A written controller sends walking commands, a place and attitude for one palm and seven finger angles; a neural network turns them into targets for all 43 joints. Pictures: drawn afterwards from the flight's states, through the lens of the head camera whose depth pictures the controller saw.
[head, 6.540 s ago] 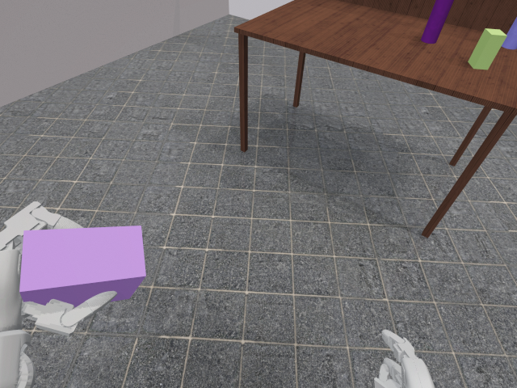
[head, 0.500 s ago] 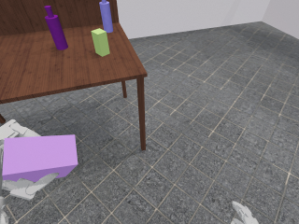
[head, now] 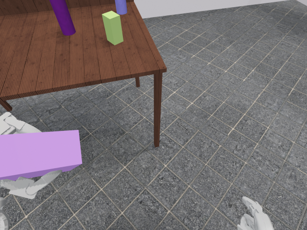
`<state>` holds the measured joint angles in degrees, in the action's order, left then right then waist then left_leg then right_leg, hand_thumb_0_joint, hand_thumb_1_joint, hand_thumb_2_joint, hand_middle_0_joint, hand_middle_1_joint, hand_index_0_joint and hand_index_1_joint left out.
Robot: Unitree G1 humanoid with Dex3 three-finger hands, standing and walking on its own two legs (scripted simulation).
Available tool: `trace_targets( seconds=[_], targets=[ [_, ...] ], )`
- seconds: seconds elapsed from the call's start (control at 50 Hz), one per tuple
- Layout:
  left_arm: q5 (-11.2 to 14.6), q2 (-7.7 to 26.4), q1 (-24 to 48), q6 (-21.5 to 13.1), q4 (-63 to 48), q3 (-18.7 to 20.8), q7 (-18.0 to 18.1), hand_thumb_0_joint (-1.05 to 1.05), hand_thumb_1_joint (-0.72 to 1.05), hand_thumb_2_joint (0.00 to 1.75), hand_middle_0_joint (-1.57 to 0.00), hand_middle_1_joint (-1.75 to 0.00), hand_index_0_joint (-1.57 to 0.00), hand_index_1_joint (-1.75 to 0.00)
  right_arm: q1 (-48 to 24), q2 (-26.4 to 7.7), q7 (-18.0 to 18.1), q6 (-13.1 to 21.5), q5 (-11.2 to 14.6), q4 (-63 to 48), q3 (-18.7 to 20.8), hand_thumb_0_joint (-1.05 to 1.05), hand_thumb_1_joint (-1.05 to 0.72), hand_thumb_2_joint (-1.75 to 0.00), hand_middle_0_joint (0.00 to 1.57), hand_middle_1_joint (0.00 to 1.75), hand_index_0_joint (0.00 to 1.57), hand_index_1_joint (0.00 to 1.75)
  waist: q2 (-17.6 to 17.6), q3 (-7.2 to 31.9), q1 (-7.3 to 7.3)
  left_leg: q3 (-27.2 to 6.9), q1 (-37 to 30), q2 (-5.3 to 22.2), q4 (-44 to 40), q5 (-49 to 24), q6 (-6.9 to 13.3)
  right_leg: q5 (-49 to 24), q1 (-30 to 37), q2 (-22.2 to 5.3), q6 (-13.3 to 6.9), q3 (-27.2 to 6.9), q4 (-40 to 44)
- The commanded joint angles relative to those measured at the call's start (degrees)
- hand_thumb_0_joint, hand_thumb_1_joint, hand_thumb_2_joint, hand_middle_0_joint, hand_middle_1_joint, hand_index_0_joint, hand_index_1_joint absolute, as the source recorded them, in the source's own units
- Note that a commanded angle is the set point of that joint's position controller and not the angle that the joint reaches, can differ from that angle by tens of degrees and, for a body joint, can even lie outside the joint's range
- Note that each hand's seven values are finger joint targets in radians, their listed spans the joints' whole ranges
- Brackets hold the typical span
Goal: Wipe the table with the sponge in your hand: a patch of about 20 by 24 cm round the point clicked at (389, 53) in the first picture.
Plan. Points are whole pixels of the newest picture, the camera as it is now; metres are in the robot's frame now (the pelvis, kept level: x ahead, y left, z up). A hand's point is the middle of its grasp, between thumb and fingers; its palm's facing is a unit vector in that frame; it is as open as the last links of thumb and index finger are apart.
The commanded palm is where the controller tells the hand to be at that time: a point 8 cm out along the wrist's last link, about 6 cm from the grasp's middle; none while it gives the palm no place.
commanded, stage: take the last steps up to it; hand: left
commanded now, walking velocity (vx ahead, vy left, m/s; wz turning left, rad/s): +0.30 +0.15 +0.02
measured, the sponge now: (52, 155) +0.22 +0.21 +0.15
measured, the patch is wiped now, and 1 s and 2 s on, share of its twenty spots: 0.00 0.00 0.00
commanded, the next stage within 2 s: come to a stop and stand still in 1.02 s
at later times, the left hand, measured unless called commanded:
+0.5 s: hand (45, 107) +0.32 +0.26 +0.17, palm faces +0.39 -0.79 -0.47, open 9.9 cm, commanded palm +0.26 +0.31 +0.18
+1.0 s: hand (40, 69) +0.43 +0.32 +0.18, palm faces +0.38 -0.77 -0.52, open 9.9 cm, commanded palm +0.38 +0.37 +0.18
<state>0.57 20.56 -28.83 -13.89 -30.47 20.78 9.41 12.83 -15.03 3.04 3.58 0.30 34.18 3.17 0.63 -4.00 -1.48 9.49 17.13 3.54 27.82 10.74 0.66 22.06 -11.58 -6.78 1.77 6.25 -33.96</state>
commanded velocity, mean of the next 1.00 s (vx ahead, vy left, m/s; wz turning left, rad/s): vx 0.25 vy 0.15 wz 0.03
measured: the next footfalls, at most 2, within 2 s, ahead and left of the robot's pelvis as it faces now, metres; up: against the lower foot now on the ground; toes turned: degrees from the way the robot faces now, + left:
right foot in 0.28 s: +0.14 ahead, -0.08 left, +0.00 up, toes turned -11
left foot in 0.66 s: +0.25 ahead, +0.21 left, +0.00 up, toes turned +9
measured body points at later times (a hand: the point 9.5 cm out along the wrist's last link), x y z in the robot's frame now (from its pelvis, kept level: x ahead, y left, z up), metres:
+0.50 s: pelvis +0.11 +0.02 +0.01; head +0.15 +0.00 +0.46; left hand +0.29 +0.30 +0.19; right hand +0.26 -0.22 -0.11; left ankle +0.13 +0.18 -0.66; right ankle +0.10 -0.08 -0.73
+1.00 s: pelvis +0.22 +0.09 -0.01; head +0.24 +0.06 +0.44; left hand +0.40 +0.36 +0.21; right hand +0.37 -0.12 -0.12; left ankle +0.20 +0.20 -0.71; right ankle +0.24 +0.01 -0.73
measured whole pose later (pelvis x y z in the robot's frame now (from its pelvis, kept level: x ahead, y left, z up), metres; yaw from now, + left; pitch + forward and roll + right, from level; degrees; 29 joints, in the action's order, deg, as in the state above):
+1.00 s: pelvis +0.22 +0.09 -0.01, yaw +0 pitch +0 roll +1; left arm 1.4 22.9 -28.2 -13.8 -28.7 21.2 7.8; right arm 12.0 -8.8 2.3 5.0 0.6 37.0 -0.9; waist -3.0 -3.2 -0.6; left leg 6.2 19.7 2.4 45.1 23.7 -0.1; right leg 17.3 -18.8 -3.0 -3.0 10.4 -37.1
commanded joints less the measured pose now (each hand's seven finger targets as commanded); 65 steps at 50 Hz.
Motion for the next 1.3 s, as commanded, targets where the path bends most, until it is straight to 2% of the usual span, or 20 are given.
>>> trace_targets(
  seconds=[0.0,0.04,0.22,0.24,0.28,0.3,0.36,0.46,0.54,0.6,0.64,0.66,0.88,0.9,0.94,0.96,1.06,1.18,1.22,1.28],
  targets=[
    [0.1,10.7,6.2,-4.3,-9.8,6.5,1.1,0.00,0.10,1.30,-1.20,-1.60,-1.20,-1.60,-3.7,-3.3,0.2,3.5,0.4,-8.1,1.5,0.00,-0.90,-0.90,0.20,0.30,0.20,0.30,-17.0,12.8,2.17,-27.8,-20.2,19.7,-9.9,-10.2,13.3,15.5,-21.7,3.6,-1.3,-1.9,-33.0],
    [0.7,13.0,6.0,-4.2,-13.3,8.7,0.9,0.00,0.10,1.30,-1.20,-1.60,-1.20,-1.60,-4.5,-2.6,0.2,4.1,0.4,-7.0,1.4,0.00,-0.90,-0.90,0.20,0.30,0.20,0.30,-14.6,10.7,2.03,-27.6,-18.2,19.2,-9.3,-7.1,15.6,11.3,-26.8,0.1,-0.7,-5.2,-34.6],
    [1.4,9.5,1.0,-2.2,-7.4,7.9,0.3,0.00,0.10,1.30,-1.20,-1.60,-1.20,-1.60,-4.8,-2.6,0.6,4.8,0.3,-5.6,0.0,0.00,-0.90,-0.90,0.20,0.30,0.20,0.30,-9.3,10.1,0.97,-6.5,-2.7,10.3,-1.3,-3.4,5.9,-4.7,0.7,4.3,-0.5,5.3,2.5],
    [1.1,9.7,1.4,-1.7,-5.2,7.7,0.1,0.00,0.10,1.30,-1.20,-1.60,-1.20,-1.60,-4.8,-2.4,0.8,4.2,0.5,-5.6,0.0,0.00,-0.90,-0.90,0.20,0.30,0.20,0.30,-3.2,10.8,0.66,-4.9,1.7,8.2,6.5,0.4,4.6,-7.4,6.5,2.0,-1.8,1.6,7.8],
    [1.0,13.5,4.0,-1.7,-2.7,10.6,0.2,0.00,0.10,1.30,-1.20,-1.60,-1.20,-1.60,-7.1,-1.3,0.4,3.4,0.2,-7.1,-0.4,0.00,-0.90,-0.90,0.20,0.30,0.20,0.30,18.7,9.5,0.05,-3.2,24.2,-2.4,35.6,20.9,0.0,-12.9,16.3,-20.1,-12.4,-36.8,18.1],
    [1.9,11.6,5.6,-2.1,-1.8,9.2,-0.3,0.00,0.10,1.30,-1.20,-1.60,-1.20,-1.60,-5.8,-2.6,-0.4,3.2,0.1,-5.7,0.7,0.00,-0.90,-0.90,0.20,0.30,0.20,0.30,17.4,8.5,0.80,-10.4,24.7,-0.5,43.6,17.5,-1.1,-9.0,13.1,-21.4,-12.2,-37.3,19.8],
    [1.1,10.8,7.2,-4.2,-5.9,7.7,-1.2,0.00,0.10,1.30,-1.20,-1.60,-1.20,-1.60,-7.7,-1.5,-0.7,2.0,0.1,-4.6,-0.7,0.00,-0.90,-0.90,0.20,0.30,0.20,0.30,5.1,6.2,1.19,-11.3,25.5,2.6,47.0,9.9,-2.3,-19.4,9.2,-17.0,-10.9,-19.5,16.7],
    [0.3,11.7,4.2,-5.4,-11.1,7.9,0.3,0.00,0.10,1.30,-1.20,-1.60,-1.20,-1.60,-6.7,-0.9,-0.5,2.2,-0.5,-6.2,-0.5,0.00,-0.90,-0.90,0.20,0.30,0.20,0.30,6.8,8.5,1.00,-4.3,12.1,2.6,21.1,5.7,-1.5,-31.9,5.5,-12.1,-8.6,-4.6,14.0],
    [0.6,11.6,2.4,-4.0,-11.7,9.1,1.7,0.00,0.10,1.30,-1.20,-1.60,-1.20,-1.60,-5.5,-0.5,0.1,2.8,-0.6,-7.9,0.4,0.00,-0.90,-0.90,0.20,0.30,0.20,0.30,10.0,10.1,0.54,0.6,1.2,-0.8,6.2,3.3,-0.9,-26.1,5.6,-11.4,-7.7,-5.1,11.3],
    [0.7,10.8,6.9,-4.4,-13.0,8.0,1.6,0.00,0.10,1.30,-1.20,-1.60,-1.20,-1.60,-3.6,-2.0,1.0,3.0,0.0,-8.3,1.5,0.00,-0.90,-0.90,0.20,0.30,0.20,0.30,-0.7,10.8,2.19,1.3,-10.2,-1.2,-3.5,-0.5,-0.5,-15.9,0.5,-6.5,-4.7,-2.1,-0.4],
    [1.0,9.4,7.9,-4.9,-13.0,6.4,1.3,0.00,0.10,1.30,-1.20,-1.60,-1.20,-1.60,-2.9,-4.5,0.6,3.4,0.8,-9.5,2.7,0.00,-0.90,-0.90,0.20,0.30,0.20,0.30,-20.6,11.5,2.45,-25.3,-19.3,16.3,-8.5,-13.9,7.7,15.2,-17.9,4.1,-0.5,1.6,-26.4],
    [0.6,11.5,6.2,-5.1,-7.9,8.1,1.1,0.00,0.10,1.30,-1.20,-1.60,-1.20,-1.60,-2.9,-3.5,0.5,4.0,0.4,-8.4,1.9,0.00,-0.90,-0.90,0.20,0.30,0.20,0.30,-18.0,11.4,2.38,-30.5,-14.7,19.4,-11.4,-6.4,12.1,16.6,-20.4,3.7,-1.3,-2.3,-34.6],
    [1.7,10.9,0.7,-2.2,-10.3,8.6,0.3,0.00,0.10,1.30,-1.20,-1.60,-1.20,-1.60,-4.5,-2.4,0.5,5.0,0.2,-6.1,-0.4,0.00,-0.90,-0.90,0.20,0.30,0.20,0.30,-10.4,11.6,1.19,-8.7,-4.4,10.6,-2.0,-9.2,5.9,-4.0,-1.1,4.2,-0.4,3.9,2.3],
    [1.4,11.0,2.2,-1.9,-8.2,8.8,0.3,0.00,0.10,1.30,-1.20,-1.60,-1.20,-1.60,-4.7,-2.5,0.7,4.5,0.1,-5.9,-0.4,0.00,-0.90,-0.90,0.20,0.30,0.20,0.30,-6.8,11.4,1.06,-7.8,0.3,9.2,2.3,-3.4,4.5,-8.1,4.4,2.6,-1.3,1.7,7.2],
    [1.3,13.2,4.3,-1.5,-3.4,10.0,0.4,0.00,0.10,1.30,-1.20,-1.60,-1.20,-1.60,-5.4,-0.7,0.5,3.7,0.2,-7.0,-0.9,0.00,-0.90,-0.90,0.20,0.30,0.20,0.30,15.7,9.9,1.17,-2.2,18.4,-2.8,25.9,19.1,-0.5,-16.2,12.1,-17.0,-10.4,-31.3,16.4],
    [2.4,11.0,5.6,-1.3,-1.6,8.3,0.0,0.00,0.10,1.30,-1.20,-1.60,-1.20,-1.60,-4.9,-2.7,-0.2,3.7,0.2,-6.1,0.5,0.00,-0.90,-0.90,0.20,0.30,0.20,0.30,18.3,7.6,1.18,-8.5,20.0,-2.1,36.7,19.2,-1.8,-16.0,8.8,-20.9,-12.1,-35.7,19.4],
    [0.5,10.5,6.6,-4.3,-5.4,6.7,-0.4,0.00,0.10,1.30,-1.20,-1.60,-1.20,-1.60,-7.9,-1.4,-0.3,2.0,-0.2,-4.9,-1.1,0.00,-0.90,-0.90,0.20,0.30,0.20,0.30,6.6,7.3,1.46,-9.5,18.5,1.6,36.9,10.6,-2.7,-39.5,6.9,-14.2,-8.9,-10.7,13.1],
    [0.8,11.3,1.4,-3.1,-13.8,8.3,1.7,0.00,0.10,1.30,-1.20,-1.60,-1.20,-1.60,-7.0,-0.4,0.4,2.3,-0.9,-8.6,-0.8,0.00,-0.90,-0.90,0.20,0.30,0.20,0.30,8.6,12.6,0.15,-1.3,3.6,-1.9,8.3,5.5,-2.1,-43.3,9.3,-10.0,-7.8,-4.1,8.1],
    [1.1,11.4,1.4,-2.4,-14.8,8.8,2.2,0.00,0.10,1.30,-1.20,-1.60,-1.20,-1.60,-5.3,-0.7,1.2,1.7,-0.9,-9.2,-0.3,0.00,-0.90,-0.90,0.20,0.30,0.20,0.30,5.0,14.3,1.56,-0.7,-5.0,-3.0,-1.6,-4.6,-2.6,-37.6,7.7,-6.7,-5.0,-2.1,4.0],
    [2.0,11.2,4.2,-2.6,-15.8,7.9,1.3,0.00,0.10,1.30,-1.20,-1.60,-1.20,-1.60,-4.0,-4.2,1.3,1.5,0.2,-10.2,1.3,0.00,-0.90,-0.90,0.20,0.30,0.20,0.30,-13.7,13.0,1.34,-20.9,-13.8,16.2,-6.7,-36.8,5.0,10.0,-8.8,4.2,0.3,-0.9,-12.7]
  ],
)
